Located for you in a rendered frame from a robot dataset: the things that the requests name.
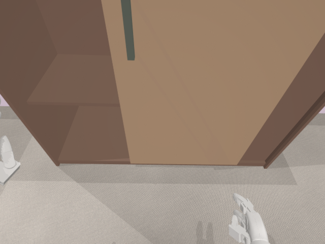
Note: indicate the handle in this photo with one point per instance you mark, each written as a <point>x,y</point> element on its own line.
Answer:
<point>128,28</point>

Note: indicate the right robot hand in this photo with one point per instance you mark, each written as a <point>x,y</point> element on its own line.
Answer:
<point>252,227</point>

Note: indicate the wardrobe door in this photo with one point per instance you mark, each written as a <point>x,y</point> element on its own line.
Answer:
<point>305,89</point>
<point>207,74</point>

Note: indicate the left robot hand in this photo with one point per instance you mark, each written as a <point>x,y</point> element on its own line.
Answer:
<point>9,166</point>

